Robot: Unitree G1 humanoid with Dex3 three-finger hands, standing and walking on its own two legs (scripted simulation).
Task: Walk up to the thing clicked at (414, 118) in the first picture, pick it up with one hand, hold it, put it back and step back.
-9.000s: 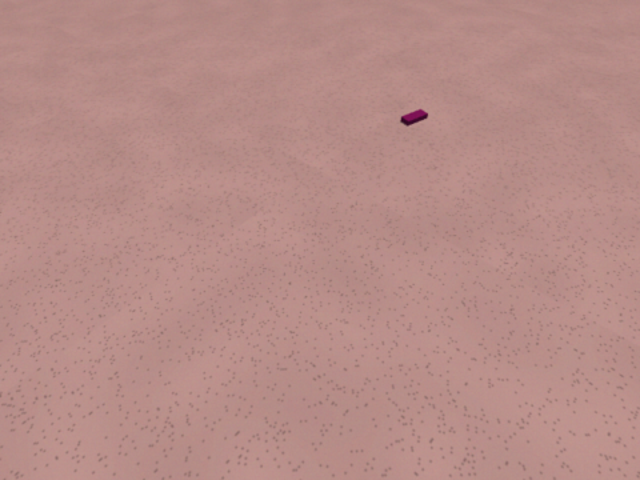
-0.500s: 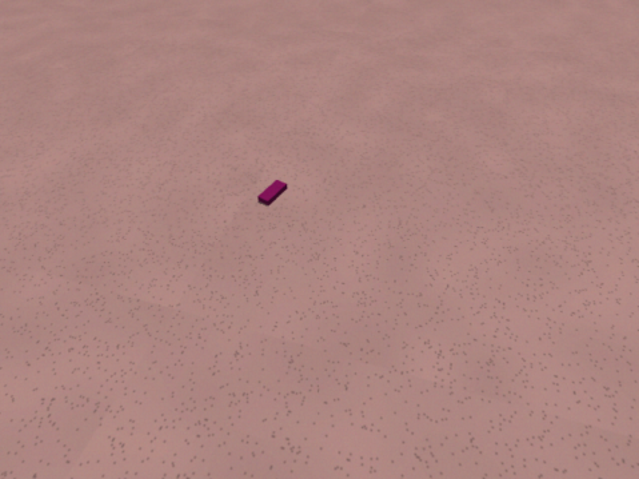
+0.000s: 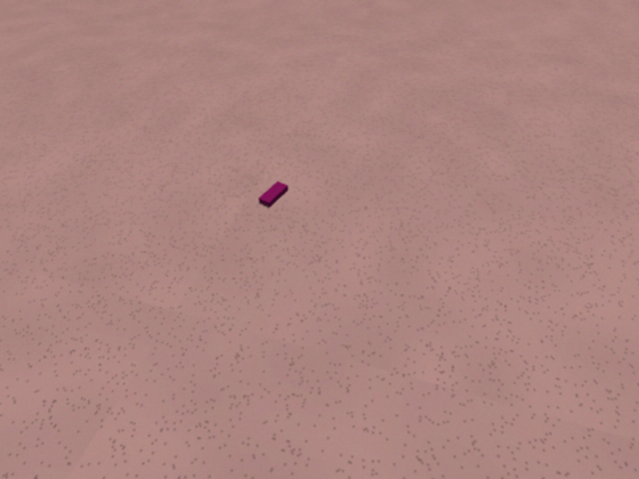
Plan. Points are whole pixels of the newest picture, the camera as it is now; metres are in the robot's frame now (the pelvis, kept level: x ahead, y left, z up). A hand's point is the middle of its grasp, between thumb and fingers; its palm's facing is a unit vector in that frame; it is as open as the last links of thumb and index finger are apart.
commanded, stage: stand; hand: left
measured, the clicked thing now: (273, 193) +1.50 +0.23 -0.77
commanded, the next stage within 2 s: walk up in 0.16 s
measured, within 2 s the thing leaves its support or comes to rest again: neither
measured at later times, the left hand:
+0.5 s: hand out of the picture +0.15 +0.25 -0.14, palm faces -0.05 -0.91 -0.42, open 7.4 cm
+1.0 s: hand (184, 377) +0.34 +0.25 -0.17, palm faces -0.05 -0.94 -0.33, open 7.4 cm
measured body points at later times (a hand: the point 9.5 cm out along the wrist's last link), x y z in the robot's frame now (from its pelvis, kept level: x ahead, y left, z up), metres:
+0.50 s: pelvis +0.07 -0.04 -0.02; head +0.07 -0.06 +0.43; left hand +0.15 +0.30 -0.12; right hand +0.08 -0.38 -0.15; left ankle -0.02 +0.10 -0.72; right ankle +0.08 -0.15 -0.75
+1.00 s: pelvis +0.29 -0.02 -0.02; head +0.32 +0.00 +0.43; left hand +0.34 +0.30 -0.15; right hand +0.41 -0.33 -0.11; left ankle +0.35 +0.09 -0.75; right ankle +0.22 -0.15 -0.68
